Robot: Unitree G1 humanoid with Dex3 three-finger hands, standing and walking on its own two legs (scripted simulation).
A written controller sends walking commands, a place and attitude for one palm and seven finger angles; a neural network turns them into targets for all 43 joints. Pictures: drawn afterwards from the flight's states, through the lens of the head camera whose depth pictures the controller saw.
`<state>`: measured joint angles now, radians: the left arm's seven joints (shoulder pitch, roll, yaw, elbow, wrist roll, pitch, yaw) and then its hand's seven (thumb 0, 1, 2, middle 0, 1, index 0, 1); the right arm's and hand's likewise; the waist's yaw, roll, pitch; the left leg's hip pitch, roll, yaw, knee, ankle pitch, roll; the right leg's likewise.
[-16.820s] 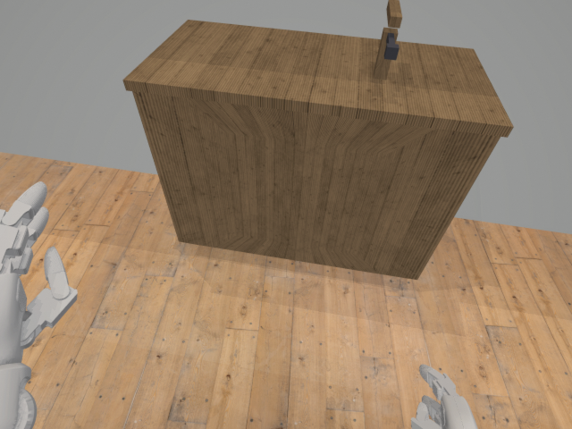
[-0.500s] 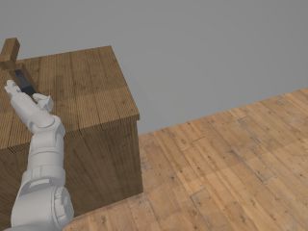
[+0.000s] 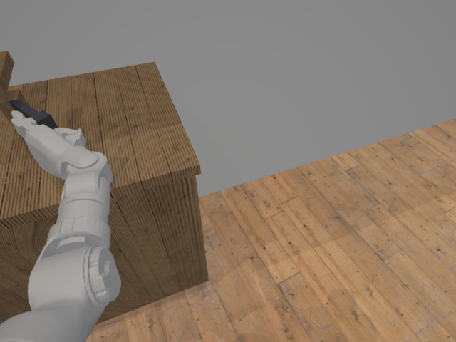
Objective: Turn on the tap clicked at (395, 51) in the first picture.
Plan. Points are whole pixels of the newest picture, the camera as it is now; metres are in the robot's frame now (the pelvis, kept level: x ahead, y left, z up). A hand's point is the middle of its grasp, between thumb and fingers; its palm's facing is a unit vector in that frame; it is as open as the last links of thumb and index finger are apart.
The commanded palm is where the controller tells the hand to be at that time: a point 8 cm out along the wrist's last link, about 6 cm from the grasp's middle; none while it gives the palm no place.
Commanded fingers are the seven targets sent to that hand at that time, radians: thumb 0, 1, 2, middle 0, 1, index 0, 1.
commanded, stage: push the lever round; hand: left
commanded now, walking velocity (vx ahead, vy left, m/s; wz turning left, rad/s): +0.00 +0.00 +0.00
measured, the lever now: (43, 122) +0.46 +0.34 +0.16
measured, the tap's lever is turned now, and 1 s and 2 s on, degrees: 33 52 70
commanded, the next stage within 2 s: lift the hand up off the lever in 1.02 s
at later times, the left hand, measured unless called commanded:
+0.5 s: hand (89, 128) +0.47 +0.26 +0.14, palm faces +0.85 -0.50 -0.13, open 8.1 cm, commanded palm +0.42 +0.27 +0.15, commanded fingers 0.00 0.90 0.90 -0.15 -0.15 -0.15 -0.15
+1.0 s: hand (92, 123) +0.48 +0.26 +0.14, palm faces +0.85 -0.50 -0.15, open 8.2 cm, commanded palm +0.44 +0.28 +0.15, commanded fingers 0.00 0.90 0.90 -0.15 -0.15 -0.15 -0.15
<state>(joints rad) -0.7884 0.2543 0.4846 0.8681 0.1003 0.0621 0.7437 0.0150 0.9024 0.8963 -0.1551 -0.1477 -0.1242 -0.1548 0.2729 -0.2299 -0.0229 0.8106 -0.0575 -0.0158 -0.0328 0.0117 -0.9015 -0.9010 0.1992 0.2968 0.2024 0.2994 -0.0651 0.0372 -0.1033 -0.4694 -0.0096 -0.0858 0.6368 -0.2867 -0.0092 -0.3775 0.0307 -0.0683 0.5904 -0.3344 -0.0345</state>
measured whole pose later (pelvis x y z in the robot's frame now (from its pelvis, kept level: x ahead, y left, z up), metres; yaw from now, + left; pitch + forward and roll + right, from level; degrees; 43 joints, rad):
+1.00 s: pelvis +0.00 -0.01 -0.01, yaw +0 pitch +11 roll -2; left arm -0.99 0.36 0.56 1.11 0.18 0.04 0.83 0.02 0.90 0.90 -0.16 -0.15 -0.05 -0.13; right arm 0.33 -0.24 -0.02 0.83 -0.08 -0.04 0.00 0.01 -0.90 -0.90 0.20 0.30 0.20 0.30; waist -0.13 0.04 -0.13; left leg -0.59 0.01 -0.10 0.69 -0.30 -0.02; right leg -0.50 0.05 -0.09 0.64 -0.34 -0.05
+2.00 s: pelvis +0.01 +0.00 +0.00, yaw +0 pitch +8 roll -1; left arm -0.94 0.28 0.50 0.91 0.13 0.16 0.80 0.02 0.90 0.90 -0.15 -0.15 -0.15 -0.15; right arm 0.31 -0.23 -0.03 0.82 -0.07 -0.05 0.01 0.01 -0.90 -0.90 0.20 0.30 0.20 0.30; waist -0.08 0.04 -0.12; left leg -0.46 -0.01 -0.08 0.61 -0.29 -0.01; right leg -0.37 0.03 -0.06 0.55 -0.33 -0.03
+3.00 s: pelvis +0.01 -0.01 +0.01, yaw -1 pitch +5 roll -1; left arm -0.94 0.32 0.52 0.87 0.10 0.28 0.75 0.02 0.90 0.90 -0.16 -0.15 -0.15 -0.15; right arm 0.31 -0.24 -0.03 0.84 -0.04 -0.07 -0.02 0.01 -0.90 -0.90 0.20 0.30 0.20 0.30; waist -0.07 0.04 -0.10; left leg -0.36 0.00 -0.07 0.52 -0.25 -0.01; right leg -0.27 0.04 -0.05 0.47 -0.30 -0.04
